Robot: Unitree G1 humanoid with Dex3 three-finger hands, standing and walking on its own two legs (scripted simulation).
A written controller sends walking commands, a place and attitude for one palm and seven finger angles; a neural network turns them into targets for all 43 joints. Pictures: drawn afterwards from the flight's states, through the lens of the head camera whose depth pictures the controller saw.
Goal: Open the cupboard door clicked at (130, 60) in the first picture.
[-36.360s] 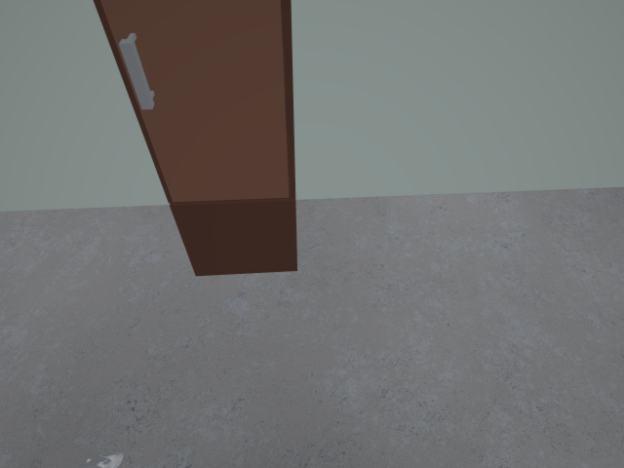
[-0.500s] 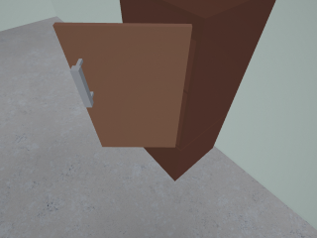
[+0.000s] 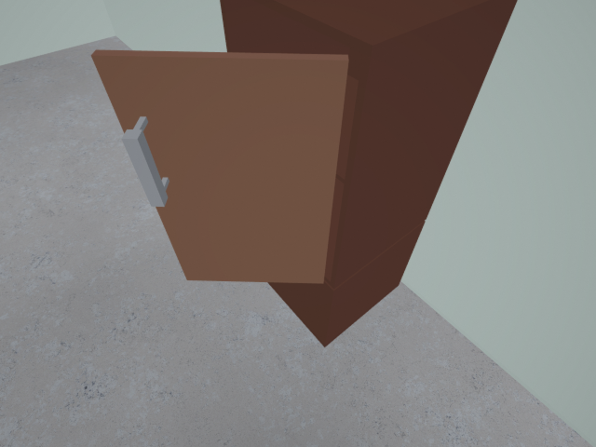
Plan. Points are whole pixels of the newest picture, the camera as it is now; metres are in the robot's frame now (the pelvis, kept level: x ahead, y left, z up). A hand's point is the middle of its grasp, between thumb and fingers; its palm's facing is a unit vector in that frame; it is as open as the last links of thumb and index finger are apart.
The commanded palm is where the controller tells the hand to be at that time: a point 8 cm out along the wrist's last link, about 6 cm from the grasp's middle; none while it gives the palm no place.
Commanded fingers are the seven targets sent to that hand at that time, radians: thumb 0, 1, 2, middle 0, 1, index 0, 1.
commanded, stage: come to a stop and stand still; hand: left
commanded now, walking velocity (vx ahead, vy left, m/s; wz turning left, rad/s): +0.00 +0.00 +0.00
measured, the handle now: (150, 162) +0.52 +0.29 +0.08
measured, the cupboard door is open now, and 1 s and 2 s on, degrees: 49 49 49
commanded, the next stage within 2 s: look again from close up in 0.22 s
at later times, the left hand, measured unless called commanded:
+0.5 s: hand out of the picture -0.02 +0.18 -0.18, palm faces +0.01 -0.98 -0.19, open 7.4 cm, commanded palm none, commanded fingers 0.00 0.90 0.90 -0.20 -0.30 -0.20 -0.30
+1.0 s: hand out of the picture +0.08 +0.24 -0.10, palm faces +0.23 -0.96 -0.17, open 7.5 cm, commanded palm +0.07 +0.28 -0.06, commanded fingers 0.00 0.74 0.83 -0.21 -0.41 -0.21 -0.41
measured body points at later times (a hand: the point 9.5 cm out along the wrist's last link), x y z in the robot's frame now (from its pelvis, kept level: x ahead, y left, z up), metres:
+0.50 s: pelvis -0.02 +0.02 -0.01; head -0.01 +0.01 +0.44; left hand -0.02 +0.23 -0.16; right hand +0.00 -0.21 -0.16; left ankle -0.02 +0.13 -0.74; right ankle -0.02 -0.08 -0.74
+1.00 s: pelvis -0.03 +0.06 -0.01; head -0.03 +0.06 +0.44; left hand +0.06 +0.29 -0.08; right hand +0.01 -0.18 -0.14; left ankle -0.02 +0.13 -0.74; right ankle -0.02 -0.07 -0.74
